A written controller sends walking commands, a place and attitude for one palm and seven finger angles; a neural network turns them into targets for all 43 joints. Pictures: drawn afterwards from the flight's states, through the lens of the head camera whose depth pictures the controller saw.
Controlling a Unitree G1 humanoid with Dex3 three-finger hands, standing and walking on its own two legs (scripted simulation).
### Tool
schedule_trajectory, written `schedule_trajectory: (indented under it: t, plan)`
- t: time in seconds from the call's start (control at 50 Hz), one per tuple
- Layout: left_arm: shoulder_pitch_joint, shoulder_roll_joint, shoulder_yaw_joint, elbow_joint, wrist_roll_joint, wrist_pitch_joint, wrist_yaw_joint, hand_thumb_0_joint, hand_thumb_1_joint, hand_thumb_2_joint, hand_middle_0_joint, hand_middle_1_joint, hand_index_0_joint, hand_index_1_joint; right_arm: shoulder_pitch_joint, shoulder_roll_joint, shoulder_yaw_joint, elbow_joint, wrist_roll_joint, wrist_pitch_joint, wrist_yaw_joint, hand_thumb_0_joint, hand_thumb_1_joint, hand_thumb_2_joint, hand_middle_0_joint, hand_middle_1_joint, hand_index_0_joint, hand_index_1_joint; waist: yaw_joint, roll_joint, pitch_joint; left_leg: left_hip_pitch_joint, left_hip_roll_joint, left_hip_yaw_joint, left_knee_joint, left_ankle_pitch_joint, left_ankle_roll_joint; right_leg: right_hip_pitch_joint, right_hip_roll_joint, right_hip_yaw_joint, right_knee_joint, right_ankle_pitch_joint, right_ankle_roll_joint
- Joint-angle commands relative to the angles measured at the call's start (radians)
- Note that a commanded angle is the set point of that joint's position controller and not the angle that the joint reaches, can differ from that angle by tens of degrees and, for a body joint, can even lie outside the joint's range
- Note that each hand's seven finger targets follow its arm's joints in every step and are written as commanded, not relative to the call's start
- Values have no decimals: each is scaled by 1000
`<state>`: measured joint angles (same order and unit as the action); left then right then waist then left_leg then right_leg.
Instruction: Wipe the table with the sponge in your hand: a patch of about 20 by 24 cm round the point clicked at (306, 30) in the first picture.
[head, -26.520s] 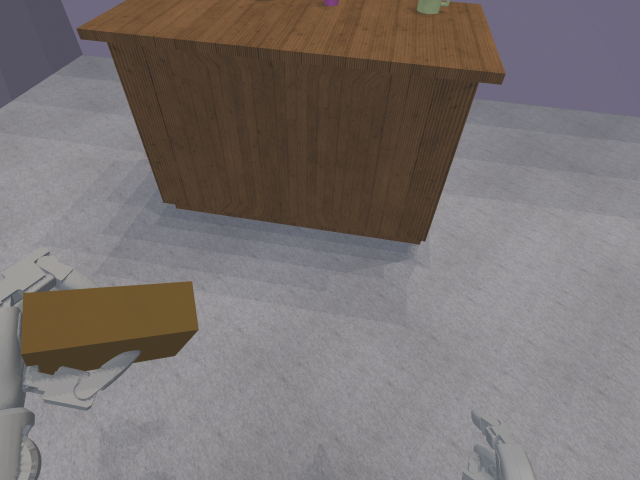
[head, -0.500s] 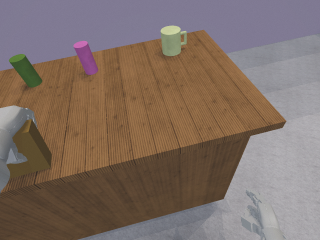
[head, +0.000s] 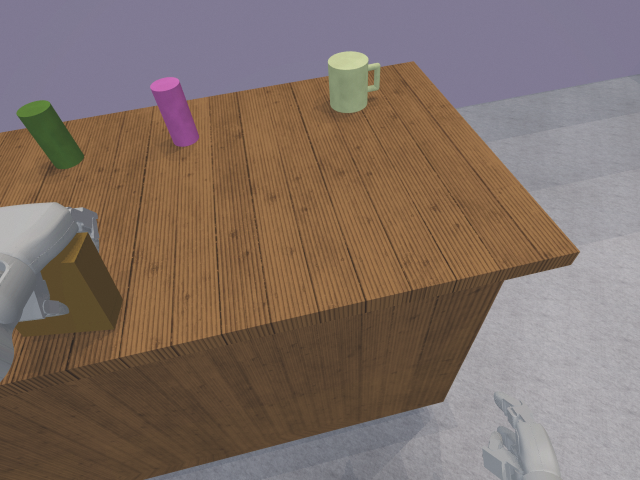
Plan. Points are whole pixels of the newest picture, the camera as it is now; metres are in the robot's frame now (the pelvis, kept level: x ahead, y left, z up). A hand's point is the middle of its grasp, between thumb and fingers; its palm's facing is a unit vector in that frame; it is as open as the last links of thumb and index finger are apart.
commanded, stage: move the sponge above the wiping area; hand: left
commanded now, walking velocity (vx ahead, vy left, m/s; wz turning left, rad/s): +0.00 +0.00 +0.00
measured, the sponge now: (62, 298) +0.26 +0.37 +0.09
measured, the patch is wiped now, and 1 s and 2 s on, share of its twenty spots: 0.00 0.00 0.00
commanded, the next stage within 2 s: none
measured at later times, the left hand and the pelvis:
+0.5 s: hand (55, 254) +0.28 +0.34 +0.16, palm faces +0.00 +0.05 -1.00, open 9.0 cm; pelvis +0.01 +0.01 +0.00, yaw +0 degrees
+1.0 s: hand (30, 234) +0.28 +0.36 +0.19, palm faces +0.10 +0.05 -0.99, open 9.0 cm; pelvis +0.01 +0.00 +0.00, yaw +0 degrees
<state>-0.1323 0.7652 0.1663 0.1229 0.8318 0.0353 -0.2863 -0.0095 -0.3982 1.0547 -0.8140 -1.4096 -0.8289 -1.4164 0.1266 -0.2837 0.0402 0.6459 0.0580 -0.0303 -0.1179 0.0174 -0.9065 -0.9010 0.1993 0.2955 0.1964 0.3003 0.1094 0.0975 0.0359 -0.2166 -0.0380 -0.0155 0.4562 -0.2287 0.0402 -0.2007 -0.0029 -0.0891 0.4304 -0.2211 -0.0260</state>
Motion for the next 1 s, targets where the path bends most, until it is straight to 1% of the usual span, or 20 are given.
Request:
schedule_trajectory:
  t: [0.0,0.06,0.12,0.2,0.24,0.3,0.38,0.42,0.46,0.54,0.6,0.68,0.74,0.76,0.8,0.84,0.86,0.88,0.92,0.98]
  plan:
    - [-406,486,335,-138,18,-53,151,0,100,1300,-1200,-1600,-1200,-1600,-105,-96,-44,-121,-8,-81,-27,0,-900,-900,200,300,200,300,4,59,-242,128,20,-64,-53,248,-4,35,-2,62,-86,101,-49]
    - [-408,452,329,-109,-5,15,190,0,100,1300,-1200,-1600,-1200,-1600,-159,-103,-45,-126,2,-71,0,0,-900,-900,200,300,200,300,28,145,-241,112,17,-52,-48,298,-26,71,-6,84,-91,143,-64]
    - [-318,395,268,-62,0,109,173,0,100,1300,-1200,-1600,-1200,-1600,-152,-119,-50,-126,-3,-45,24,0,-900,-900,200,300,200,300,26,63,-287,72,22,-40,-50,349,-36,120,-17,57,-57,223,-49]
    - [-151,292,143,-66,-9,193,53,0,100,1300,-1200,-1600,-1200,-1600,-166,-123,-40,-168,8,-22,43,0,-900,-900,200,300,200,300,5,-44,-285,57,24,-30,-42,308,-16,122,-21,48,-36,252,-30]
    - [-159,298,117,-118,-12,180,0,0,100,1300,-1200,-1600,-1200,-1600,-168,-121,-33,-186,15,-14,40,0,-900,-900,200,300,200,300,-15,-89,-262,68,21,-39,-41,270,1,80,-13,33,-43,220,-17]
    - [-241,302,102,-266,-17,78,-23,0,100,1300,-1200,-1600,-1200,-1600,-163,-97,-22,-205,14,-34,17,0,-900,-900,200,300,200,300,-30,-51,-278,148,29,-64,-46,239,16,29,-5,32,-59,138,-16]
    - [-396,421,236,-400,10,-52,86,0,100,1300,-1200,-1600,-1200,-1600,-128,-83,-24,-179,-11,-81,-24,0,-900,-900,200,300,200,300,-5,69,-309,204,33,-102,-72,236,8,26,8,47,-72,86,-38]
    - [-373,392,264,-313,8,-47,149,0,100,1300,-1200,-1600,-1200,-1600,-117,-83,-36,-145,-10,-86,-21,0,-900,-900,200,300,200,300,4,101,-251,182,44,-120,-88,287,-22,10,10,44,-81,100,-43]
    - [-372,445,344,-252,0,12,194,0,100,1300,-1200,-1600,-1200,-1600,-160,-92,-37,-134,-3,-85,-6,0,-900,-900,200,300,200,300,36,150,-250,152,33,-95,-76,324,-37,56,9,75,-91,121,-66]
    - [-345,352,245,-130,-15,160,211,0,100,1300,-1200,-1600,-1200,-1600,-173,-113,-45,-117,-5,-45,26,0,-900,-900,200,300,200,300,40,75,-273,85,27,-46,-71,363,-55,115,-11,56,-73,197,-52]
    - [-260,311,155,-50,4,259,123,0,100,1300,-1200,-1600,-1200,-1600,-190,-127,-32,-134,3,-22,40,0,-900,-900,200,300,200,300,24,-24,-284,48,16,-28,-71,325,-38,145,-11,47,-55,231,-40]
    - [-263,242,21,-105,19,249,-24,0,100,1300,-1200,-1600,-1200,-1600,-184,-119,-17,-181,19,-21,38,0,-900,-900,200,300,200,300,-26,-79,-282,80,13,-37,-55,249,1,87,-4,30,-60,190,-27]
    - [-279,328,85,-238,17,118,-64,0,100,1300,-1200,-1600,-1200,-1600,-166,-103,-12,-201,13,-28,17,0,-900,-900,200,300,200,300,-29,-93,-310,149,11,-48,-42,237,25,64,-3,32,-64,154,-19]
    - [-312,369,124,-318,19,71,-54,0,100,1300,-1200,-1600,-1200,-1600,-196,-89,-6,-216,15,-47,7,0,-900,-900,200,300,200,300,-27,-41,-317,173,17,-52,-39,232,27,60,6,57,-72,139,-31]
    - [-318,462,249,-331,18,-23,1,0,100,1300,-1200,-1600,-1200,-1600,-128,-87,-13,-190,-7,-57,-17,0,-900,-900,200,300,200,300,-7,-7,-313,200,10,-55,-41,276,26,59,4,39,-74,131,-35]
    - [-291,497,344,-364,-1,-77,76,0,100,1300,-1200,-1600,-1200,-1600,-114,-81,-25,-178,-16,-72,-27,0,-900,-900,200,300,200,300,21,55,-296,204,15,-66,-47,322,10,66,4,48,-80,140,-45]
    - [-269,539,408,-360,-3,-61,115,0,100,1300,-1200,-1600,-1200,-1600,-138,-86,-29,-177,-13,-85,-22,0,-900,-900,200,300,200,300,39,120,-276,185,14,-71,-40,331,2,72,11,92,-88,148,-62]
    - [-290,469,375,-297,-23,-44,147,0,100,1300,-1200,-1600,-1200,-1600,-118,-79,-35,-155,-14,-79,-20,0,-900,-900,200,300,200,300,28,127,-244,159,18,-63,-39,347,-13,73,-6,70,-90,164,-59]
    - [-290,418,356,-198,-55,8,195,0,100,1300,-1200,-1600,-1200,-1600,-124,-97,-52,-125,-3,-59,0,0,-900,-900,200,300,200,300,29,126,-182,112,21,-56,-42,327,-34,59,-7,69,-109,160,-52]
    - [-257,392,310,-90,-59,130,204,0,100,1300,-1200,-1600,-1200,-1600,-155,-128,-54,-116,1,-45,23,0,-900,-900,200,300,200,300,39,74,-216,55,19,-34,-51,311,-41,111,-15,71,-85,188,-52]
